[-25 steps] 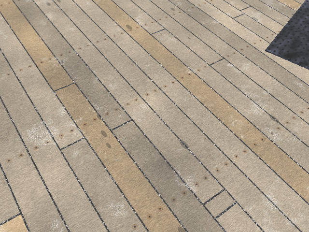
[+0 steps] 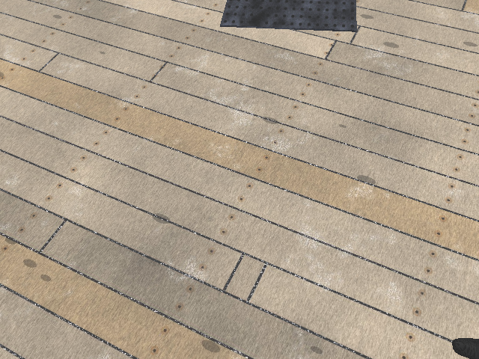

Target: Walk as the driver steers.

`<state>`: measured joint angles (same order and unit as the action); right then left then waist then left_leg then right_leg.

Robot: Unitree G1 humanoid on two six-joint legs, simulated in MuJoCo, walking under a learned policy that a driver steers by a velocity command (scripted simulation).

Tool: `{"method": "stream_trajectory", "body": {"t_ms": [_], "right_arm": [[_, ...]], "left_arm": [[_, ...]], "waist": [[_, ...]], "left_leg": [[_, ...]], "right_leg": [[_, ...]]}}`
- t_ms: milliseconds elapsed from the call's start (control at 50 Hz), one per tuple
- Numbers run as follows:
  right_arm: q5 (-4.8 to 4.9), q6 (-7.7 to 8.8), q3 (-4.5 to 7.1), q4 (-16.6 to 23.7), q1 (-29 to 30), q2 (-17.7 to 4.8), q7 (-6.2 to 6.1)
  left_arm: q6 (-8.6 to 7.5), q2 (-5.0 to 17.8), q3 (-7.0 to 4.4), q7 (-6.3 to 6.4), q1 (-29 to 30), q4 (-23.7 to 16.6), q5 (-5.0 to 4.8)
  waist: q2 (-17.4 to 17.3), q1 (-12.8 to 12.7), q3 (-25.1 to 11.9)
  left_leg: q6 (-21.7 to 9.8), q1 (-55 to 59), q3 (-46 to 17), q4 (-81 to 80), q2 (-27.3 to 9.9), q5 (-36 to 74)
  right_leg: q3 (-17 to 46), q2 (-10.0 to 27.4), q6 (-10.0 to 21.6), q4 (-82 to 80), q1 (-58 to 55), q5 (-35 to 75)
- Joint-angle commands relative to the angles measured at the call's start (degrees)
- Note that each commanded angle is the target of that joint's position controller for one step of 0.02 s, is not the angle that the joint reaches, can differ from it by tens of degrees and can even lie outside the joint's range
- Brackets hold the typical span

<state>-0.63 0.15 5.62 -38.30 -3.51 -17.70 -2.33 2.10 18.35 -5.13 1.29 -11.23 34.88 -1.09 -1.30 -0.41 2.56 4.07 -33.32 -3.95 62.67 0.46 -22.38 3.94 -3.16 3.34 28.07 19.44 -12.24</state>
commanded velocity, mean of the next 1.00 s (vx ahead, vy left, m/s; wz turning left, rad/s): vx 0.49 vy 0.00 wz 0.22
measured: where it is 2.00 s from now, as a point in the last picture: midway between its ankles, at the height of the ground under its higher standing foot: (146, 135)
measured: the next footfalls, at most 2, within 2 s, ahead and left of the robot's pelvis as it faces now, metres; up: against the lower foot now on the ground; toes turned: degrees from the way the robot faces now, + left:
left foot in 0.26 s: +0.13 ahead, +0.12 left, +0.00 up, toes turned -21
left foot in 0.90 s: +0.43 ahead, +0.18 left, +0.00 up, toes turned +16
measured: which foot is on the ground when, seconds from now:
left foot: up 0.00-0.24, down 0.26-0.52, up 0.54-0.88, down 0.90-1.00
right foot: down 0.00-0.92, up 0.94-1.00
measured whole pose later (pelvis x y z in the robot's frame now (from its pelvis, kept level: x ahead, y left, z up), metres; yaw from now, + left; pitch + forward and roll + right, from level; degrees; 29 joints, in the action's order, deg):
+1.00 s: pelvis +0.35 +0.11 -0.05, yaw +18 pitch +2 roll +1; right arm -1.3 -0.7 3.4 -37.3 -8.9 -20.0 2.6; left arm -4.4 16.0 -1.4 -0.9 -21.1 44.8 2.5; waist -0.1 -2.6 3.0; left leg -8.1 -30.1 4.6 45.6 7.7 -18.2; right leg 1.0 6.1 -1.5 78.0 12.0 -18.7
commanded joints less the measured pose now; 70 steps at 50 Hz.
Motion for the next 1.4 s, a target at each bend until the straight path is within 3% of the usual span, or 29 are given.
{"method": "stream_trajectory", "body": {"t_ms": [20,160,240,260,280,300,360,480,500,520,540,560,580,660,800,840,880,900,920,940,960,1000,1060,1160,1280,1320,1360,1380,1400], "right_arm": [[0.24,1.02,0.4,3.13,0.61,-2.57,0.13],[0.76,1.83,0.71,3.05,1.65,-4.09,1.17],[0.25,2.86,0.61,1.1,-3.79,-4.54,2.43],[-0.53,2.95,0.2,1.72,-2.65,-4.24,2.67],[-1.7,2.82,-0.41,3.35,-0.28,-5.19,2.63],[-3.28,2.73,-1.79,1.91,1.07,-2.86,2.55],[1.36,1.12,0.69,2.08,-6.62,-10.3,2.16],[3.1,0.46,0.38,4.03,-6.86,-7.28,0.44],[3.06,0.43,0.2,5.28,-5.46,-6.31,0.44],[-1.04,-0.31,1.91,4.45,-2.32,-8.1,2.51],[-0.29,0.09,0.2,7.21,-2.77,-1.05,3.19],[-0.3,0.59,-0.33,10.38,1.29,-2.3,3.93],[-0.73,0.57,-0.05,10.45,3.82,-4.03,4.6],[-1.7,-0.52,-0.23,7.18,-1.69,-4.34,7.7],[-1.47,-0.96,-2.79,11.45,10.14,-3.18,9.53],[-1.44,-0.99,-3.26,10.66,8.56,-2.59,8.63],[-0.81,-0.55,-1.81,7.13,-6.03,-5.56,7.2],[-0.84,-0.12,-0.07,2.97,-20.27,-8.68,6.31],[0.29,-0.62,2.5,0.15,-24.84,-14.08,5.14],[-1.05,-1.14,3.46,3.0,-18.25,-21.94,4.83],[-0.25,-1.54,3.47,3.55,-21.56,-19.4,4.36],[-0.58,0.04,2.12,-0.67,-21.14,-14.86,3.04],[-0.43,1.75,0.18,0.81,-13.61,-10.44,2.58],[0.13,4.8,-1.15,-2.15,-17.34,-7.05,3.4],[0.35,6.95,-1.34,-6.96,-22.71,-10.2,2.82],[-1.14,6.18,-1.01,-8.23,-23.45,-11.83,1.5],[-3.76,4.35,-0.63,-7.6,-18.99,-12.85,0.26],[-3.23,4.42,-0.1,-5.96,-11.63,-14.59,-0.28],[0.4,5.4,-3.12,-2.04,-21.91,-2.7,1.66]], "left_arm": [[-0.34,9.71,-2.86,1.24,2.77,-5.22,-0.26],[0.59,10.61,-3.31,0.76,4.25,-6.6,-0.21],[0.71,7.02,-1.22,0.32,6.07,-6.69,0.11],[0.54,4.21,-0.1,0.25,3.22,-5.6,0.78],[0.27,0.13,1.36,0.13,-0.83,-4.48,2.4],[-0.02,-0.06,1.45,0.08,-3.21,-4.65,2.34],[-2.54,6.92,-0.54,-0.64,4.48,-4.35,1.27],[-8.01,0.52,0.48,-1.66,2.53,-1.71,0.62],[-8.03,1.81,-0.15,-1.3,-0.98,-0.21,0.27],[-6.21,5.6,-0.22,-0.28,-10.81,2.6,3.9],[-5.65,8.54,-0.51,0.52,-12.76,1.97,4.63],[-5.02,12.93,-1.96,0.97,-8.76,1.09,5.15],[-5.38,8.69,-1.11,0.67,-7.41,1.45,5.11],[-7.06,6.1,0.31,-0.21,-8.09,3.54,3.75],[-8.35,6.46,0.5,-0.78,-12.95,8.98,3.84],[-8.11,8.1,0.41,-0.56,-13.93,10.21,3.64],[-6.7,12.46,-0.48,-0.28,-14.24,10.5,3.75],[-6.37,13.53,-0.68,-0.39,-11.6,9.15,3.36],[-6.98,10.01,-0.07,-0.77,-10.07,8.0,3.22],[-8.11,3.08,2.34,-2.51,-12.4,1.2,3.1],[-9.04,8.11,1.56,-2.68,-1.84,-0.47,3.93],[-9.37,5.11,2.86,-2.0,-1.32,-1.25,3.73],[-6.03,4.96,3.35,-1.9,-5.77,0.26,5.72],[-5.34,1.51,5.19,-3.19,6.79,-3.16,4.23],[-6.12,1.69,5.03,-4.24,11.65,-1.91,2.09],[-6.14,4.56,3.86,-3.83,7.6,-0.02,2.08],[-5.49,8.7,1.74,-2.93,-13.09,6.51,1.29],[-4.51,11.07,-0.2,-2.42,-27.23,9.69,0.56],[-4.95,18.66,-1.88,-2.58,-23.98,10.47,3.38]], "waist": [[6.18,1.0,-9.83],[11.05,-0.38,-8.42],[11.75,0.7,-11.84],[8.74,-0.21,-11.62],[-2.3,-3.04,-11.57],[-13.0,-7.29,-9.27],[-10.23,0.21,-2.35],[-7.29,-2.99,-2.62],[-6.7,-4.54,-3.73],[-0.18,-8.75,-4.86],[12.71,-8.59,-5.99],[15.17,-7.57,-2.01],[7.04,-6.36,1.32],[7.74,-3.05,0.62],[6.65,-4.13,8.44],[6.94,-2.45,5.47],[10.07,6.01,-5.06],[9.11,13.17,-12.43],[-1.77,14.03,-16.56],[-15.2,5.22,-20.74],[-1.72,11.04,-22.01],[3.74,4.62,-5.84],[1.87,-1.81,-1.51],[0.72,1.2,6.25],[-1.12,4.05,2.68],[-3.5,1.13,-2.08],[-4.78,-9.22,-11.64],[-0.87,-19.91,-16.89],[22.25,-5.78,-20.62]], "left_leg": [[0.93,-3.05,-2.11,-8.72,1.97,4.46],[0.02,4.32,-4.45,-22.35,4.44,5.15],[-2.57,17.05,-1.37,-35.09,1.36,14.46],[-4.28,21.9,-4.79,-39.55,-1.82,20.91],[-7.49,24.46,-15.93,-44.32,-10.87,28.02],[-16.25,18.81,-26.42,-47.8,-15.23,12.33],[-16.57,16.79,-31.45,-54.27,-12.83,-23.61],[-11.72,12.42,-20.51,-49.04,-1.96,-7.14],[-9.77,6.95,-18.83,-46.28,-0.19,-5.54],[-6.62,-5.1,-11.54,-35.53,4.97,-4.83],[-5.98,-14.74,-4.71,-18.17,7.2,-8.71],[-5.87,-24.11,-1.09,-10.92,2.26,-3.83],[-5.92,-25.43,-2.71,-5.46,-1.77,0.9],[-5.31,-23.13,0.47,5.73,-2.88,7.47],[-9.25,-14.5,9.79,-10.35,-4.8,12.28],[-12.82,-2.84,15.7,-15.45,0.27,8.49],[-15.79,14.32,17.32,-14.58,6.74,1.15],[-17.79,33.27,13.87,-18.35,8.4,2.47],[-17.83,50.72,1.3,-24.58,4.23,-1.45],[-26.78,59.2,-37.49,-40.41,-14.4,-19.35],[-26.45,57.28,-44.43,-45.93,-14.0,-20.75],[-22.83,39.24,-32.34,-45.87,-11.53,-0.51],[-23.46,19.49,-23.86,-49.06,-5.34,-0.31],[-19.91,13.21,-12.36,-56.73,-1.02,13.65],[-12.43,34.36,-1.92,-57.42,-5.96,54.68],[-10.01,42.4,0.83,-48.39,-7.97,79.83],[-8.45,41.06,3.28,-23.16,-9.16,90.55],[-6.78,29.51,6.68,2.37,-3.58,84.36],[-0.97,-5.68,3.65,32.62,6.57,9.14]], "right_leg": [[16.97,11.78,9.1,-6.14,-11.57,19.04],[26.31,9.48,7.42,-4.73,-7.18,7.85],[23.7,8.64,5.3,1.51,-7.29,14.93],[21.9,6.4,3.13,2.77,-5.38,8.51],[15.13,0.38,-0.25,10.79,-3.41,-8.21],[9.56,-1.81,-3.52,9.85,-2.11,-19.09],[1.21,-0.95,-4.76,16.09,3.59,-16.7],[-2.99,-1.51,-2.59,-8.65,-13.26,-2.62],[-3.01,0.53,-2.08,-11.49,-21.65,0.95],[-1.18,4.21,-0.76,-11.29,-35.63,-6.48],[14.62,20.0,0.69,-15.08,-39.67,-21.1],[29.02,30.07,6.99,-18.4,-30.92,-31.31],[26.83,28.64,7.44,-18.5,-27.97,-30.16],[7.54,19.82,3.43,-20.01,-24.58,-14.7],[-12.22,18.08,1.09,-24.18,-20.24,8.29],[-17.33,17.09,0.2,-17.04,-21.03,42.72],[-18.14,19.28,0.26,5.09,-21.85,72.64],[-17.62,19.1,-0.41,22.18,-12.79,68.94],[-16.83,12.01,-2.19,43.5,4.41,29.2],[-10.6,2.43,-5.46,64.66,26.63,-15.53],[1.19,3.47,-4.17,65.89,30.16,-7.64],[0.75,9.65,-3.49,54.88,27.96,-4.66],[0.54,11.6,-5.34,46.69,18.34,-9.68],[-5.32,12.42,-5.65,20.56,17.02,10.51],[-10.39,5.58,2.08,3.25,10.49,22.57],[-12.2,-0.17,3.81,4.06,5.76,13.39],[-11.75,-3.27,5.83,5.49,-11.9,6.48],[-5.98,-0.54,8.01,2.79,-27.39,2.81],[30.49,19.58,23.59,2.82,-49.79,-5.55]]}}
Keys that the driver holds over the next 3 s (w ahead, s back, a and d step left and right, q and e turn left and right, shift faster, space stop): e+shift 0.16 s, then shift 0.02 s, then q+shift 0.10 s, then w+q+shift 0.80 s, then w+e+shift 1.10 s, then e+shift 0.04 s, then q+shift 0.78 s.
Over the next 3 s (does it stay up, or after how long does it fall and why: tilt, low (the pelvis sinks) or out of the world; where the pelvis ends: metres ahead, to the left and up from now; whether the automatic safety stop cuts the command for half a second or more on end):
stays up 1.84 0.23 -0.01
